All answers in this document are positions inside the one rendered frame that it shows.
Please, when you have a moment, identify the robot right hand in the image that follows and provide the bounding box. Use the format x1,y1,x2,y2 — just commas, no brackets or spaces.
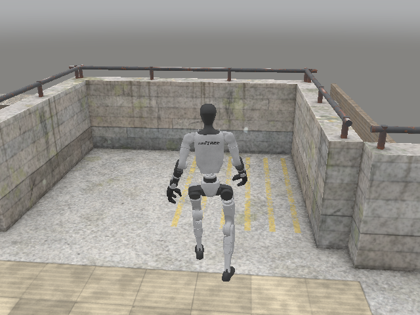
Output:
232,174,247,186

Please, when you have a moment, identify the humanoid robot torso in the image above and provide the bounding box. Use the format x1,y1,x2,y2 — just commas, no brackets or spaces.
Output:
194,129,224,197

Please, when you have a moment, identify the robot left hand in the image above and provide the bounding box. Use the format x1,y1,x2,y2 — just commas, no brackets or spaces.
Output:
167,186,182,204

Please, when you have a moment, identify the right robot upper arm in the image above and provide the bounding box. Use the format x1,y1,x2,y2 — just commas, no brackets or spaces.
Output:
222,131,241,167

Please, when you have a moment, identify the robot left shin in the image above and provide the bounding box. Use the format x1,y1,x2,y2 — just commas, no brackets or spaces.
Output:
192,210,203,251

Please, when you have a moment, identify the left robot upper arm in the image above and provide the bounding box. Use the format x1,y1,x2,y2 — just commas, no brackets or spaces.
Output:
177,133,195,169

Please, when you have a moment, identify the robot left forearm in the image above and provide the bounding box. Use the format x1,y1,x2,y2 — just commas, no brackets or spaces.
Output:
169,159,183,189

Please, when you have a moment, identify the robot right forearm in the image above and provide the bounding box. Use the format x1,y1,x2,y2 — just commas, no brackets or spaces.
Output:
235,157,247,177

